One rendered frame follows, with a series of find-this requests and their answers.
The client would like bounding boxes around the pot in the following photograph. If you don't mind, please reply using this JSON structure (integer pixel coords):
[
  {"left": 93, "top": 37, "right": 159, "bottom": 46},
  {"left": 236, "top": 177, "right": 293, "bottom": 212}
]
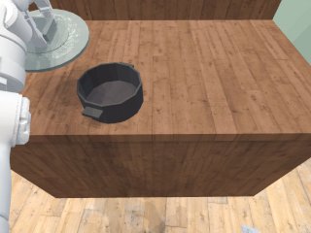
[{"left": 76, "top": 62, "right": 144, "bottom": 124}]

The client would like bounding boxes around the table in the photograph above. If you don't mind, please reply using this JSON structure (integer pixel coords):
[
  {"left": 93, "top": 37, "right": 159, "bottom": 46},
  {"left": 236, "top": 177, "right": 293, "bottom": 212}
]
[{"left": 10, "top": 0, "right": 311, "bottom": 198}]

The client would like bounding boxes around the robot left upper arm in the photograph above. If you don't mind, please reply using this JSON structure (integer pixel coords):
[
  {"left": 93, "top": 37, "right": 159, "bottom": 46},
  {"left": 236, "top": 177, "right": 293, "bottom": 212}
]
[{"left": 0, "top": 90, "right": 31, "bottom": 233}]

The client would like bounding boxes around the robot left forearm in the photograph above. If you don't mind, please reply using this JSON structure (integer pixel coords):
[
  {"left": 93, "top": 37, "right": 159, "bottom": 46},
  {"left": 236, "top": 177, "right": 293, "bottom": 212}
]
[{"left": 0, "top": 0, "right": 33, "bottom": 93}]

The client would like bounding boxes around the lid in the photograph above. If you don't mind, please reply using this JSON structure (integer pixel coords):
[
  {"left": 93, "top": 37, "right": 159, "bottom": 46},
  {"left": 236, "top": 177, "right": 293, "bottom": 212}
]
[{"left": 23, "top": 9, "right": 90, "bottom": 73}]

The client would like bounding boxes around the knob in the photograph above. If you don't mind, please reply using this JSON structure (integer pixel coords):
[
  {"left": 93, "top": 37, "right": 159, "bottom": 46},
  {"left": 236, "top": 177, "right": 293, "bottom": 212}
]
[{"left": 32, "top": 17, "right": 57, "bottom": 42}]

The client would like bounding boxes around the left robot hand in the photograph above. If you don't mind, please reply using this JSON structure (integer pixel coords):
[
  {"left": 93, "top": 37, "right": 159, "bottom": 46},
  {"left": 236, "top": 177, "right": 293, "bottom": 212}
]
[{"left": 24, "top": 0, "right": 56, "bottom": 48}]

